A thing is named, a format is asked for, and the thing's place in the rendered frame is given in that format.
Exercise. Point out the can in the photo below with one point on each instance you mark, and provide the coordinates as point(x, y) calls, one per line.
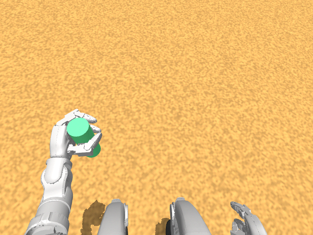
point(81, 132)

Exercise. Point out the left robot arm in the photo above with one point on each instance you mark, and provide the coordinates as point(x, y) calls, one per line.
point(54, 209)

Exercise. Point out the left robot hand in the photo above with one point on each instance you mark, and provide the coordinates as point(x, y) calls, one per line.
point(62, 144)

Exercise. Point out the right robot hand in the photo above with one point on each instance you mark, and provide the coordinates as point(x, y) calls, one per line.
point(252, 224)

